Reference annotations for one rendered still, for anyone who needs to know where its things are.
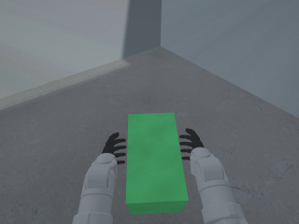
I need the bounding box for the left robot forearm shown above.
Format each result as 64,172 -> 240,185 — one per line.
72,153 -> 118,224

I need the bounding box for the right robot forearm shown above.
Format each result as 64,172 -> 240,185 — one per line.
190,147 -> 249,224

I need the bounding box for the robot left hand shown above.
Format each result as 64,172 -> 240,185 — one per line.
102,133 -> 127,164

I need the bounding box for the carton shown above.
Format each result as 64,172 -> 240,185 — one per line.
125,112 -> 189,215

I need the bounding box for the robot right hand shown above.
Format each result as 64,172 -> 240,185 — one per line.
179,128 -> 204,161

